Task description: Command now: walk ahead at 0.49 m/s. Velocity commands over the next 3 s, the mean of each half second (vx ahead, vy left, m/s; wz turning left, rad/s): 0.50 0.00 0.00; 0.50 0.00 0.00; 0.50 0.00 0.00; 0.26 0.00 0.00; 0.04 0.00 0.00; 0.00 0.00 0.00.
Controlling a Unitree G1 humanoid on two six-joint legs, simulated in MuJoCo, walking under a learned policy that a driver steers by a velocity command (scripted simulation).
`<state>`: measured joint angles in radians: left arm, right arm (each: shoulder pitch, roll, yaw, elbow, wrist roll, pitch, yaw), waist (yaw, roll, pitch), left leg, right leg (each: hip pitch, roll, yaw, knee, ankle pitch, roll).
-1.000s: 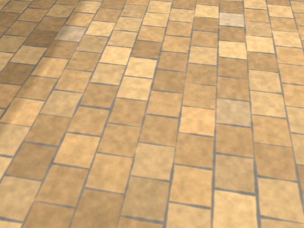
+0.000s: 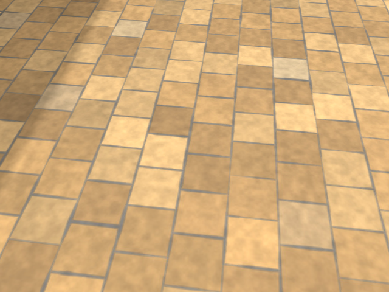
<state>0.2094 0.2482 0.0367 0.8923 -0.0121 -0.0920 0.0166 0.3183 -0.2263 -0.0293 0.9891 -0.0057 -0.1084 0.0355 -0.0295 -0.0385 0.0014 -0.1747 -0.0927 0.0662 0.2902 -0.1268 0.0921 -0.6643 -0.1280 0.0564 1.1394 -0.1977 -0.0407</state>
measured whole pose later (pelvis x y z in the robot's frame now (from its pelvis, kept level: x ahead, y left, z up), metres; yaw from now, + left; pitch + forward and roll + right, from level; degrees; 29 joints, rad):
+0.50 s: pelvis +0.28 -0.08 +0.00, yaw +1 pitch +1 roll +0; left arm 0.29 0.22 0.04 0.92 0.00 -0.11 -0.03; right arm 0.23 -0.28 -0.04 0.93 0.02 -0.09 0.00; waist 0.02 0.04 0.00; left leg -0.59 0.10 -0.03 1.12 -0.24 0.05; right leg -0.22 0.04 -0.06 0.34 -0.15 -0.07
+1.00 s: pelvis +0.55 -0.01 -0.01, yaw +1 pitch +1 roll +0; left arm 0.29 0.26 0.05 0.96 -0.02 -0.10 0.00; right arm 0.18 -0.24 -0.05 0.91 0.00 -0.10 0.03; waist 0.00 -0.03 0.02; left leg -0.34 -0.03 0.06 0.46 -0.15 0.07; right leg -0.44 -0.06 0.03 1.19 -0.35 -0.05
